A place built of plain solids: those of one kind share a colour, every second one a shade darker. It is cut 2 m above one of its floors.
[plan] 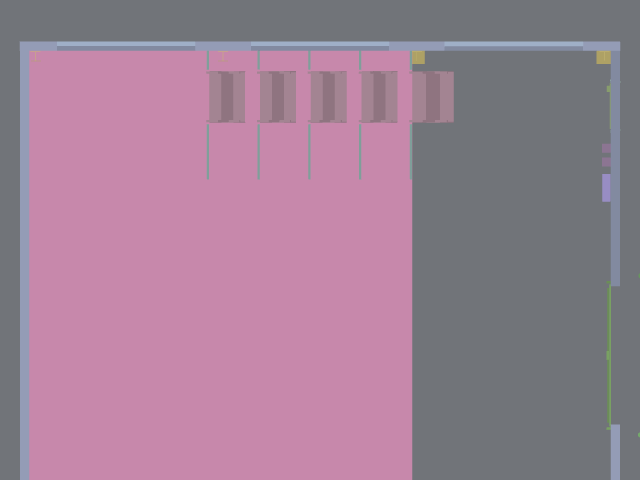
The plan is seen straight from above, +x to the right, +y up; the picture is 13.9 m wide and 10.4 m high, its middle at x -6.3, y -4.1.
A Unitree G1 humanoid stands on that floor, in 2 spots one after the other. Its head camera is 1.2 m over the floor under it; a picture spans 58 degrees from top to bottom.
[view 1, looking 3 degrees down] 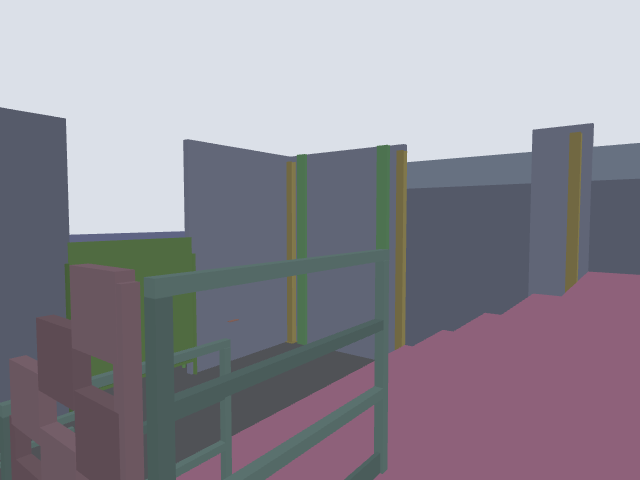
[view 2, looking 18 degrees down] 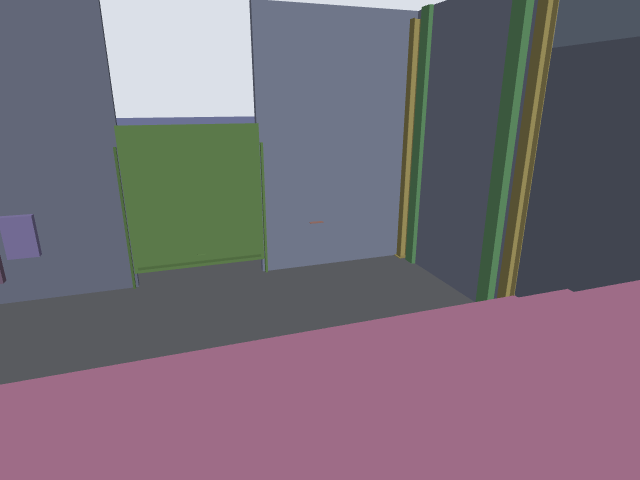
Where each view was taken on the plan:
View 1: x -9.70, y -1.00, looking -53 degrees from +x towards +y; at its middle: wall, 13.97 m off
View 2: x -10.35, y -6.10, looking -19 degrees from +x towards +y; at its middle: wall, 11.51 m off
